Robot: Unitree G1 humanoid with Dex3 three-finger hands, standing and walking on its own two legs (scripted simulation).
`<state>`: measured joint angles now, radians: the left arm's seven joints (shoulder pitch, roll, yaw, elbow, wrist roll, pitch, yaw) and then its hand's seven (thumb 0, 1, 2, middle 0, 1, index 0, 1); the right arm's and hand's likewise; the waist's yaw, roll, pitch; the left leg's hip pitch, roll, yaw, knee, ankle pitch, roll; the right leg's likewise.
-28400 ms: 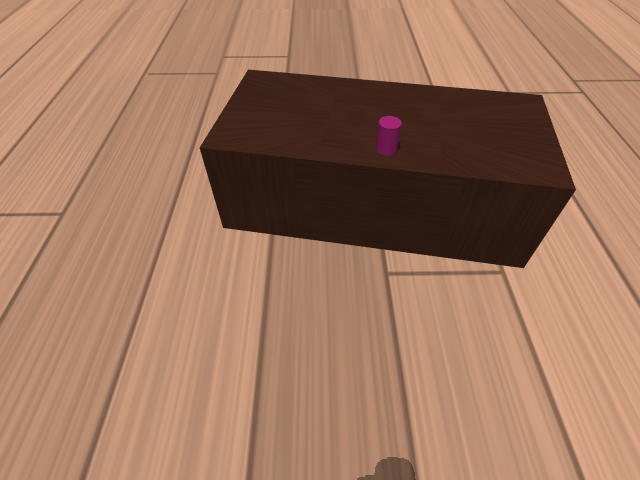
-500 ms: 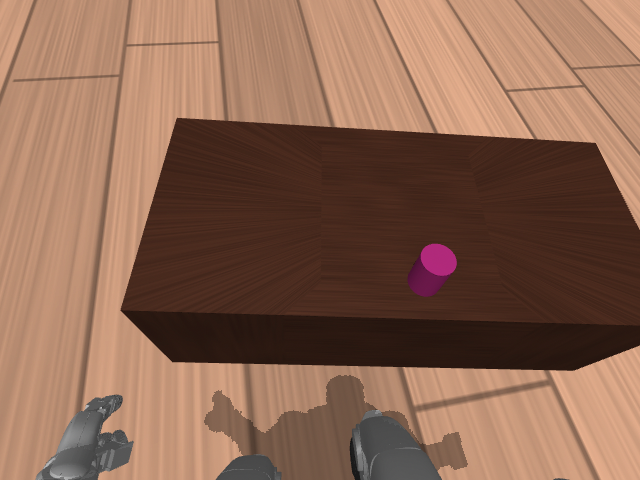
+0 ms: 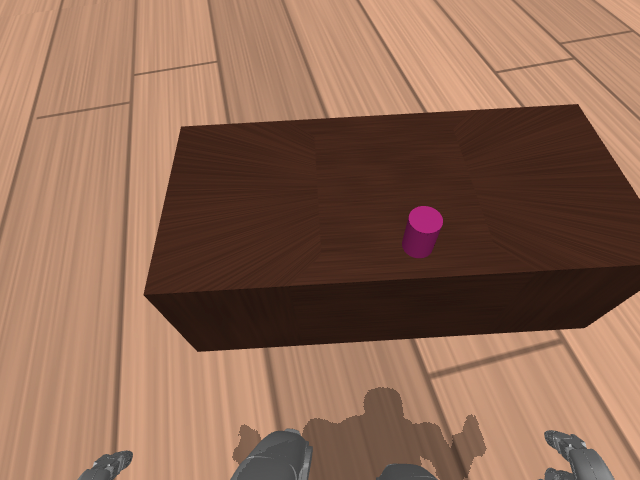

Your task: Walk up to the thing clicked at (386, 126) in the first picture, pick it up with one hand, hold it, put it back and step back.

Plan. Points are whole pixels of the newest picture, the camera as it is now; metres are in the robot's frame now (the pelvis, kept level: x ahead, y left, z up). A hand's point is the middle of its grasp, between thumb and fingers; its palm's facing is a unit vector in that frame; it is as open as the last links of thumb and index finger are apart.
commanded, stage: step back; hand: right
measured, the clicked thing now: (421, 232) +0.63 -0.19 -0.29
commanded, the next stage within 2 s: none
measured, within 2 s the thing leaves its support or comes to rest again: neither
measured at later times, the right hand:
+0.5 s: hand out of the picture -0.01 -0.27 -0.12, palm faces -0.06 +0.88 -0.47, open 7.4 cm
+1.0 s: hand out of the picture -0.22 -0.29 -0.15, palm faces -0.13 +0.90 -0.41, open 7.4 cm
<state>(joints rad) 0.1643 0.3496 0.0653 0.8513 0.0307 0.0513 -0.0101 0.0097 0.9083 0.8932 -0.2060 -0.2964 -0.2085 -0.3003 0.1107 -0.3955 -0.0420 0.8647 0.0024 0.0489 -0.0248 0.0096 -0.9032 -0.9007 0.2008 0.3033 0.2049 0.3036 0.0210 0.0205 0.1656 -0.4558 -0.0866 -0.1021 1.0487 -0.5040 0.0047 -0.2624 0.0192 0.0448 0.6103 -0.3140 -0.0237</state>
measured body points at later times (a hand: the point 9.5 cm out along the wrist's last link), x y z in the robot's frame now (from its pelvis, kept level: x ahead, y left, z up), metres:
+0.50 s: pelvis -0.14 +0.00 +0.00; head -0.08 +0.03 +0.44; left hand -0.06 +0.33 -0.13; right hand -0.01 -0.31 -0.09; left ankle -0.08 +0.12 -0.73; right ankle -0.19 -0.16 -0.66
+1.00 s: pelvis -0.30 -0.03 -0.01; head -0.24 -0.01 +0.43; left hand -0.18 +0.29 -0.13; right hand -0.21 -0.34 -0.12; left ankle -0.28 +0.08 -0.73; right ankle -0.27 -0.17 -0.69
